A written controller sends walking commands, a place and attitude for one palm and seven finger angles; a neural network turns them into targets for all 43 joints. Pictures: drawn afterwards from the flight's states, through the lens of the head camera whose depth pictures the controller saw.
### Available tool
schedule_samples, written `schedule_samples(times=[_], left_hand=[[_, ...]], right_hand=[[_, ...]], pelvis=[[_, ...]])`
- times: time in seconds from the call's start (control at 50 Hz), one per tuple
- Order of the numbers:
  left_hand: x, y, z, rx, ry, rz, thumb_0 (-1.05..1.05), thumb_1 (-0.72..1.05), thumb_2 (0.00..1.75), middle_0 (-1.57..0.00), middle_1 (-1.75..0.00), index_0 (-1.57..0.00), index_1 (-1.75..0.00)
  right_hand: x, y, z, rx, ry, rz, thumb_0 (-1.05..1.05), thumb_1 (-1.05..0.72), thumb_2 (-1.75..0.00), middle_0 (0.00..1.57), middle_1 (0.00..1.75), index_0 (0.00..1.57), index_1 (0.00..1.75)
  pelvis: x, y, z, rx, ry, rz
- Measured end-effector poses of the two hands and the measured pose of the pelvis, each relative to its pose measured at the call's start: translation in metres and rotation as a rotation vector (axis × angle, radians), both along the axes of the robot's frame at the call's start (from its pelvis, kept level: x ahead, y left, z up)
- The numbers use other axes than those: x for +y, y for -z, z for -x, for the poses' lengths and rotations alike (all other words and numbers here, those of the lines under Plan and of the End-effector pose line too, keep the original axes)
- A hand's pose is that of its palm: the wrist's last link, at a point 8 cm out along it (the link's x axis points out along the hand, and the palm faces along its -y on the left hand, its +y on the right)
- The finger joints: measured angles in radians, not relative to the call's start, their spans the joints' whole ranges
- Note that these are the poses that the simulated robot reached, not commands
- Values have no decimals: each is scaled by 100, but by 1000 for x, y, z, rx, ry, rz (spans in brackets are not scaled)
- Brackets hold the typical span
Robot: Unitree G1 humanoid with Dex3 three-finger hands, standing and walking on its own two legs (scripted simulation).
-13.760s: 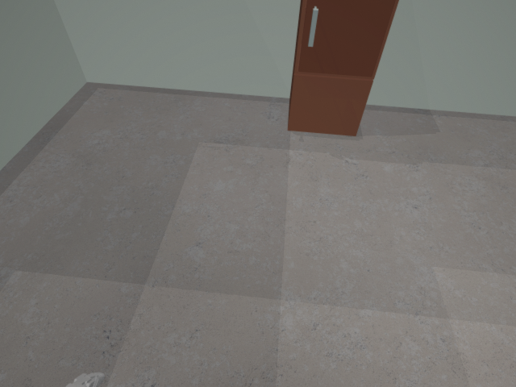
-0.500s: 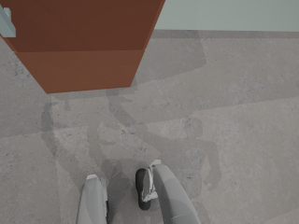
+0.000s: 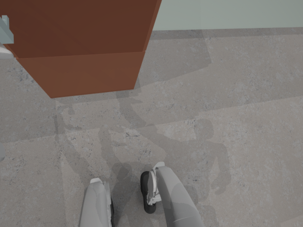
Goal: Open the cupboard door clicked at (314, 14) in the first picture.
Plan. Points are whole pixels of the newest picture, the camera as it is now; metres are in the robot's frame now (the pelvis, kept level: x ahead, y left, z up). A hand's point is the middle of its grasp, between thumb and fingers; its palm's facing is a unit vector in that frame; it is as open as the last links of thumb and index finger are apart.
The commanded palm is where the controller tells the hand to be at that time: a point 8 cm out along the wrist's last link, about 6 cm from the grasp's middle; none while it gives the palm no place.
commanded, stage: slide the fingers in behind the handle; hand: left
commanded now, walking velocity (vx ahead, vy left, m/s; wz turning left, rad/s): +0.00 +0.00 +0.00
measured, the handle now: out of the picture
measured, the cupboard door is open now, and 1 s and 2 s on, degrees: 0 0 3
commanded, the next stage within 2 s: close the thumb around the handle in 0.82 s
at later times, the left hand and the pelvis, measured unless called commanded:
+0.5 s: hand out of the picture +0.56 +0.25 +0.05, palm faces +0.08 -1.00 -0.02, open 13.9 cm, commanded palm +0.54 +0.27 +0.04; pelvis +0.01 -0.01 +0.01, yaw +0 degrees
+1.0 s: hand out of the picture +0.56 +0.26 +0.04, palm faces +0.09 -1.00 -0.02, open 13.9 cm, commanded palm +0.55 +0.27 +0.04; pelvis +0.00 +0.00 +0.00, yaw +0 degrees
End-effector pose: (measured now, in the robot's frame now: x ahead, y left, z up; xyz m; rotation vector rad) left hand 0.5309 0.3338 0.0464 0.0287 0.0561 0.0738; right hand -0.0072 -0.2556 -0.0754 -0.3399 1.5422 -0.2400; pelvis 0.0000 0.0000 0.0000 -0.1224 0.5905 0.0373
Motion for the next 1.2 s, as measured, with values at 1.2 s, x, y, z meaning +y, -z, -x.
schedule_samples(times=[1.2], left_hand=[[-22,4,-7,-7,1,-7,-1,-15,44,-32,-124,-33,-124]], right_hand=[[2,2,-1,12,10,-15,0,-90,-90,20,30,21,30]], pelvis=[[0,-3,-4,1,0,-7]])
